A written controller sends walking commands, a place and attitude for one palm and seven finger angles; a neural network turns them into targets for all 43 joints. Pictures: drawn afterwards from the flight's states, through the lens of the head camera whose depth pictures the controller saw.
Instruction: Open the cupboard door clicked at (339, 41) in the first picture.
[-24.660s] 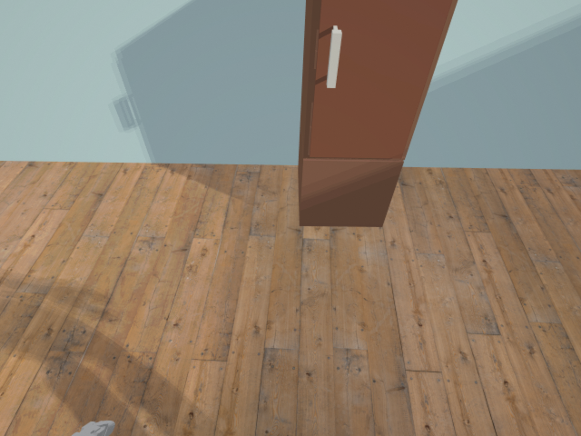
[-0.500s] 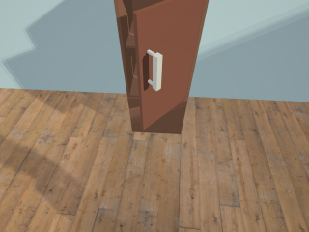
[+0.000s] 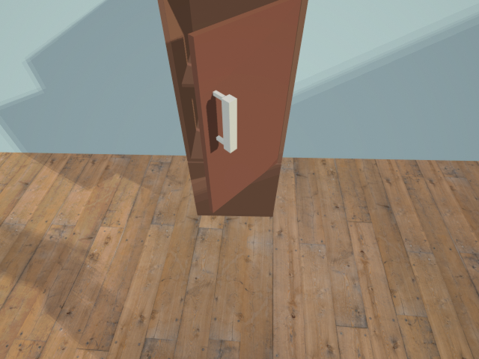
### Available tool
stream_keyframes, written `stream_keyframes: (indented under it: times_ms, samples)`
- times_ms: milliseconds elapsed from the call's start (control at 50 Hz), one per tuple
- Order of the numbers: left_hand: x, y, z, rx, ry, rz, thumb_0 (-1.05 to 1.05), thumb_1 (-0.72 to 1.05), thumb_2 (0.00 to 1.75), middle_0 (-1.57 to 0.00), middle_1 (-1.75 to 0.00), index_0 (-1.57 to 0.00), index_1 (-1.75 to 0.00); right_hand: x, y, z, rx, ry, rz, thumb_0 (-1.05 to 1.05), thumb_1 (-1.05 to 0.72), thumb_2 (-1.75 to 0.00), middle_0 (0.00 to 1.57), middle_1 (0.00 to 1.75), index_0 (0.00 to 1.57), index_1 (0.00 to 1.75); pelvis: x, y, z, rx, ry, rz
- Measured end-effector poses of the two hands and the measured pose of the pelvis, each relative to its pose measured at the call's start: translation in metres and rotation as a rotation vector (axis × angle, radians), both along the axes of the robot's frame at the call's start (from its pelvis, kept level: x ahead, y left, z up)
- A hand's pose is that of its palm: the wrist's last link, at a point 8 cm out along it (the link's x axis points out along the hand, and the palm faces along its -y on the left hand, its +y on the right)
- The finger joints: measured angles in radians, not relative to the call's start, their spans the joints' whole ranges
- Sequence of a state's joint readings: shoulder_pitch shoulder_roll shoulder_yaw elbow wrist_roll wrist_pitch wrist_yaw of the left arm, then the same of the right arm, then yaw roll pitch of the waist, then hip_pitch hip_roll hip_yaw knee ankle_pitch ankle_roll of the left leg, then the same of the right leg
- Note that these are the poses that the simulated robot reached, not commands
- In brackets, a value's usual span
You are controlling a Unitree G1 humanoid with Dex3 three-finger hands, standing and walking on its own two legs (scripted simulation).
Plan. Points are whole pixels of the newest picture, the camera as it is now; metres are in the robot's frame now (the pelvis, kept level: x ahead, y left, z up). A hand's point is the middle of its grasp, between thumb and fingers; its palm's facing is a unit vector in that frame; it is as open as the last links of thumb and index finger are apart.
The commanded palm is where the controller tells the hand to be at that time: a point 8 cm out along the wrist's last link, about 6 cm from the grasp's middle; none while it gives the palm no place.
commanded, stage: look to check the result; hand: left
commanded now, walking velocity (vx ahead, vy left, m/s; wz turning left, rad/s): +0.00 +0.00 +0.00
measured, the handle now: (224, 121) +0.64 +0.07 +0.03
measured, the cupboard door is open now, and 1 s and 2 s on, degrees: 46 46 46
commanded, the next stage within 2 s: walk to a spot facing it in 0.56 s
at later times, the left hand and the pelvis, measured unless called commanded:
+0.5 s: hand out of the picture +0.05 +0.23 -0.17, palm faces -0.02 -0.96 -0.30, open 7.4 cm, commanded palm none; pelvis +0.01 +0.00 +0.00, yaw -1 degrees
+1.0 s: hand out of the picture +0.06 +0.21 -0.18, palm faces -0.10 -0.96 -0.25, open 7.4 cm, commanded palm none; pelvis +0.01 +0.00 -0.01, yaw -8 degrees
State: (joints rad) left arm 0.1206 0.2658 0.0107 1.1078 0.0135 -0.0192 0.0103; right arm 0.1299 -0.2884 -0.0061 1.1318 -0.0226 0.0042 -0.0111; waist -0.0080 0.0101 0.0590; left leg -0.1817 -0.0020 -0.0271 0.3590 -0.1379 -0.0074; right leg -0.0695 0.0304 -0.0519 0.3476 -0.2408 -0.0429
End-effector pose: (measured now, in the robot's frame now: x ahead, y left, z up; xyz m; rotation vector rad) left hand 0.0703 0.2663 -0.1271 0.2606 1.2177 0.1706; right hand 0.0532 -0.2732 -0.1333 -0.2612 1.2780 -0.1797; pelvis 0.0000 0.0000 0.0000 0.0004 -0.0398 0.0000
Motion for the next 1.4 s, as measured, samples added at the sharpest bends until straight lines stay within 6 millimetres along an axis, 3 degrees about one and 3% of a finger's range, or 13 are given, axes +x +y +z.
stream_keyframes:
  times_ms: [140,360,780,880,1000,1100,1160,1280,1400]
  samples:
    - [-0.012,0.002,-0.003,0.002,0.062,0.008,0.01,0.91,0.9,-0.2,-0.3,-0.2,-0.3,-0.005,-0.002,0.001,-0.009,0.034,-0.007,0.0,-0.91,-0.9,0.2,0.29,0.2,0.3,0.004,-0.001,0.001,0.0,0.004,-0.007]
    - [-0.026,0.007,-0.003,0.013,0.116,0.028,0.01,0.91,0.9,-0.2,-0.3,-0.2,-0.3,-0.004,0.011,-0.004,0.022,0.051,-0.007,0.0,-0.91,-0.9,0.2,0.3,0.2,0.3,0.01,0.001,0.001,0.001,0.006,-0.011]
    - [-0.014,0.001,-0.006,-0.005,0.1,0.021,0.01,0.91,0.9,-0.2,-0.3,-0.2,-0.3,0.007,0.019,-0.005,0.027,0.027,-0.021,0.0,-0.91,-0.9,0.2,0.3,0.21,0.3,0.017,0.005,0.001,0.003,0.014,-0.029]
    - [-0.013,-0.005,-0.012,-0.019,0.13,0.0,0.01,0.91,0.9,-0.2,-0.3,-0.2,-0.3,-0.005,0.024,-0.009,0.032,0.018,-0.08,0.0,-0.91,-0.9,0.2,0.3,0.2,0.3,0.014,0.006,-0.003,0.002,0.018,-0.077]
    - [-0.007,-0.014,-0.021,-0.029,0.143,-0.05,0.01,0.91,0.9,-0.2,-0.3,-0.2,-0.3,-0.033,0.026,-0.02,0.047,0.024,-0.155,0.0,-0.91,-0.9,0.2,0.3,0.21,0.3,0.005,0.002,-0.012,0.025,0.025,-0.139]
    - [0.002,-0.028,-0.02,-0.009,0.109,-0.09,0.01,0.91,0.9,-0.2,-0.3,-0.2,-0.3,-0.06,0.015,-0.037,0.074,0.044,-0.203,0.0,-0.9,-0.9,0.2,0.3,0.21,0.3,-0.004,-0.011,-0.022,0.036,0.024,-0.185]
    - [0.002,-0.036,-0.015,0.002,0.097,-0.102,0.01,0.91,0.9,-0.2,-0.3,-0.2,-0.3,-0.066,0.006,-0.037,0.08,0.063,-0.234,0.0,-0.91,-0.9,0.2,0.3,0.21,0.3,-0.008,-0.016,-0.02,0.024,0.024,-0.192]
    - [0.002,-0.047,-0.005,0.008,0.131,-0.153,0.01,0.91,0.9,-0.2,-0.3,-0.2,-0.3,-0.055,-0.005,-0.018,0.067,-0.018,-0.292,0.01,-0.91,-0.9,0.2,0.29,0.2,0.3,-0.009,-0.02,-0.006,0.047,0.039,-0.27]
    - [0.015,-0.045,-0.005,-0.001,0.143,-0.218,0.01,0.91,0.9,-0.2,-0.3,-0.2,-0.3,-0.033,-0.006,-0.002,0.046,-0.126,-0.333,0.01,-0.91,-0.9,0.2,0.29,0.2,0.3,-0.009,-0.014,-0.001,0.055,0.056,-0.351]
